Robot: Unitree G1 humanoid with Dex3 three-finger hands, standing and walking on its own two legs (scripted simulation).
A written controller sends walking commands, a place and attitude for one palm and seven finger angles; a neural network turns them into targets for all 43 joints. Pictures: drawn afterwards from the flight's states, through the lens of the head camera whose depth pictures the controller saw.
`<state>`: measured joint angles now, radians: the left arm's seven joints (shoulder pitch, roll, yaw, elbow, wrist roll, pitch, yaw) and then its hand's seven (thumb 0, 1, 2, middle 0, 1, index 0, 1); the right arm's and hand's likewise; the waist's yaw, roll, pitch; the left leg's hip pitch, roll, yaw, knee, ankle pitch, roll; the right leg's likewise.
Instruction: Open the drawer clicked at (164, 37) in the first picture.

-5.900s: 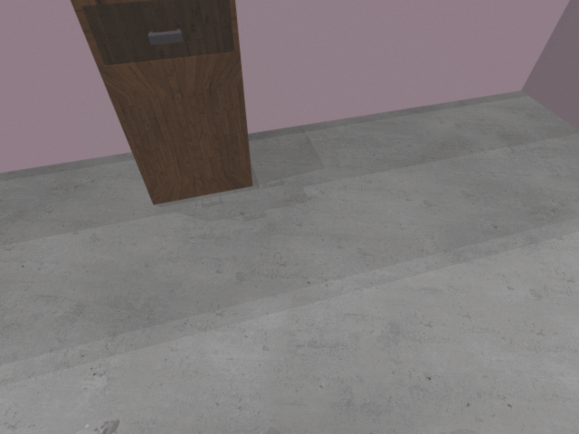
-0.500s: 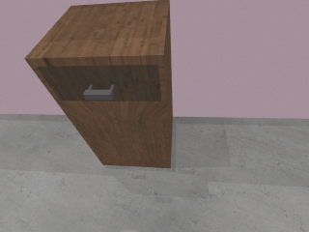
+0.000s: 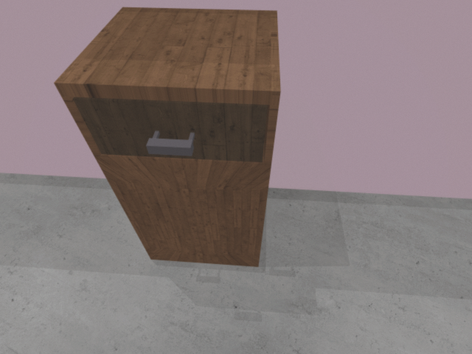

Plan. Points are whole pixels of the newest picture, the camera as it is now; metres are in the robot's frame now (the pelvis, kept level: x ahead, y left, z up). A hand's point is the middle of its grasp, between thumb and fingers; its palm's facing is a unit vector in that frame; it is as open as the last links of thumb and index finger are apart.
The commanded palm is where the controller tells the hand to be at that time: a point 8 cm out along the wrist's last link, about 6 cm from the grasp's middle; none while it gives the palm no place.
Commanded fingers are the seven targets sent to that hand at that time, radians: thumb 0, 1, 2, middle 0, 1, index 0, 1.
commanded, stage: come to a stop and stand still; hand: left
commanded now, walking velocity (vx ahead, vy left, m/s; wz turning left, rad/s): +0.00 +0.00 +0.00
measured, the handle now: (172, 141) +0.56 +0.21 +0.01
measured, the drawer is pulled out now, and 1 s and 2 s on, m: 0.00 0.00 0.00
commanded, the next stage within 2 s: look again from close up in 0.16 s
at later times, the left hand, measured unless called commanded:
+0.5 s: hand out of the picture +0.02 +0.19 -0.17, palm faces +0.00 -0.97 -0.23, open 7.4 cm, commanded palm none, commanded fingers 0.00 0.90 0.90 -0.20 -0.30 -0.20 -0.30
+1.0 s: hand out of the picture -0.02 +0.14 -0.18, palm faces +0.04 -0.98 -0.17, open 7.4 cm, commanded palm none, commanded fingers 0.00 0.90 0.90 -0.20 -0.30 -0.20 -0.30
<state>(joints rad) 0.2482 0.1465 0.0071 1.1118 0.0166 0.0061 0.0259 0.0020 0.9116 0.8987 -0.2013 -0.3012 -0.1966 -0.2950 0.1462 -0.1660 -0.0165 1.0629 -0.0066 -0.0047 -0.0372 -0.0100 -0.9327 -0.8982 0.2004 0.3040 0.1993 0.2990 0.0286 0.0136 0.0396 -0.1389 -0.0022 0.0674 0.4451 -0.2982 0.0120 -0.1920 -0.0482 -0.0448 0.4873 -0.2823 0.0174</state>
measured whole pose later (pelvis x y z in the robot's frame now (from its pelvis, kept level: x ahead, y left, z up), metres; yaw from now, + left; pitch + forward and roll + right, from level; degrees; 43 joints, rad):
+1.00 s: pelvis +0.00 -0.02 -0.01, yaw +0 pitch -1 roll +0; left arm 0.31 0.12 0.00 1.12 0.02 -0.01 0.01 0.00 0.91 0.90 -0.20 -0.30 -0.20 -0.30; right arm 0.31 -0.16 0.01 1.11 -0.02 -0.01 -0.02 0.00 -0.91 -0.90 0.20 0.30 0.19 0.30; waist 0.01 0.02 0.03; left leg -0.17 0.03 0.06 0.53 -0.34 0.00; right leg -0.22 -0.02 -0.05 0.56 -0.33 -0.02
